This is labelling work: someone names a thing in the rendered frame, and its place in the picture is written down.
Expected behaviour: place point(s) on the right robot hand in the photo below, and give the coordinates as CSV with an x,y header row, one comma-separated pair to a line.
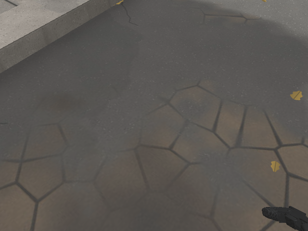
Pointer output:
x,y
291,216

